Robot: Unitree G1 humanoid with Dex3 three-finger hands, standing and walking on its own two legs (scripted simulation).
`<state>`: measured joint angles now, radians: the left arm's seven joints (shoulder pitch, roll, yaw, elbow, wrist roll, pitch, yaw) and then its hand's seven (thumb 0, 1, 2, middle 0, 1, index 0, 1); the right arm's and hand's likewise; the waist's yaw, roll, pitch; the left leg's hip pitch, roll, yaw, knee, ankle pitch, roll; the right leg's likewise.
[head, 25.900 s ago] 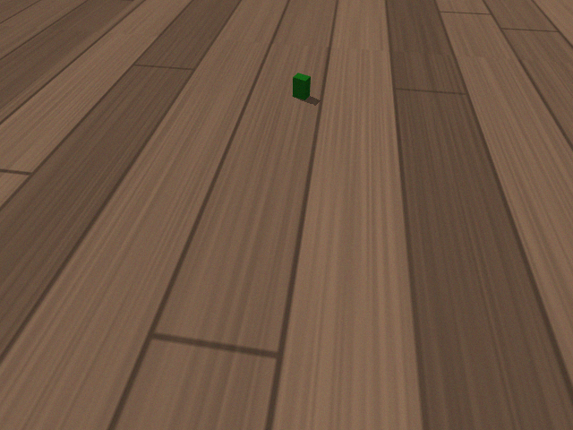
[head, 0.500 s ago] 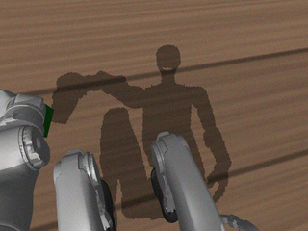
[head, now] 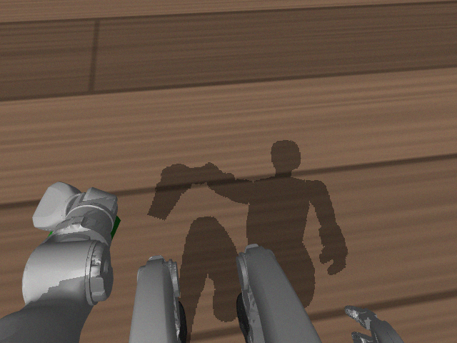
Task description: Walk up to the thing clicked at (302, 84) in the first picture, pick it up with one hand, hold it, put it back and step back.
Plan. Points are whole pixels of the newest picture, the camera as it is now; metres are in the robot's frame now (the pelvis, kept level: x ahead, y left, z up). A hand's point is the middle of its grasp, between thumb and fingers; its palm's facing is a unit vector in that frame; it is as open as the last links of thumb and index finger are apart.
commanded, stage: lift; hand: left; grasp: from above
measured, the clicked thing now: (89, 227) +0.38 +0.27 -0.16
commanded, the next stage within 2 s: hold in 0.88 s
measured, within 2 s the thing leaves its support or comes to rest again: neither
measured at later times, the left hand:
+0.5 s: hand (33, 185) +0.37 +0.24 +0.09, palm faces -0.16 -0.45 -0.88, open 9.8 cm
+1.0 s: hand (9, 152) +0.38 +0.23 +0.15, palm faces -0.11 -0.48 -0.87, open 9.8 cm
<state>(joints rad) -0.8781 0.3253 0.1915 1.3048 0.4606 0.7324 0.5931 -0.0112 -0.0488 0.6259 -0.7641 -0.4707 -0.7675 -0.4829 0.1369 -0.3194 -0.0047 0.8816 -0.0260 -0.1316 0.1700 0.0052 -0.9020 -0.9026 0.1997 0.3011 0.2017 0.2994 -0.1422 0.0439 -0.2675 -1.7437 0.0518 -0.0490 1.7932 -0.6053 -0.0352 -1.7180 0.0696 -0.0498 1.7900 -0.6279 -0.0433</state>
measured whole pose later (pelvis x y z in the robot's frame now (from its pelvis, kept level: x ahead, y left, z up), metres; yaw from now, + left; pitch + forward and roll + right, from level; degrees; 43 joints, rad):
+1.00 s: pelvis +0.07 +0.00 +0.21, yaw +2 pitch +13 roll +0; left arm -0.75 0.16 0.09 1.21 0.36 0.90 0.62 -0.02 0.02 0.57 -0.70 -0.54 -0.73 -0.48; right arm 0.19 -0.29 -0.03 0.89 -0.02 -0.12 0.16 0.01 -0.89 -0.90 0.20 0.30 0.20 0.30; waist -0.07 0.03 -0.15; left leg -0.73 0.04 0.00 0.89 -0.39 -0.03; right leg -0.71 0.06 0.01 0.89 -0.42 -0.03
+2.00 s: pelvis +0.09 +0.00 +0.24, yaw +2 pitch +8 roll +1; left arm -0.69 0.09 0.03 1.10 0.36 0.99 0.62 -0.02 0.03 0.56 -0.67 -0.56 -0.69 -0.53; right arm 0.15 -0.29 -0.01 0.84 0.00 -0.07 0.17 0.01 -0.90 -0.90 0.20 0.30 0.20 0.30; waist -0.04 0.03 -0.12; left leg -0.51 0.03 0.00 0.71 -0.34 -0.03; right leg -0.50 0.05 0.01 0.73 -0.38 -0.04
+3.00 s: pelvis +0.09 +0.00 +0.25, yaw +2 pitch +7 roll +1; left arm -0.68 0.08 0.01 1.09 0.40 0.99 0.57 -0.02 0.02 0.57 -0.69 -0.54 -0.71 -0.51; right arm 0.13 -0.28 -0.02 0.81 0.01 -0.09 0.15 0.01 -0.90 -0.90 0.20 0.30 0.20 0.30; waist -0.02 0.03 -0.12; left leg -0.44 0.02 0.01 0.62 -0.31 -0.03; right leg -0.43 0.04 0.02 0.65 -0.35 -0.03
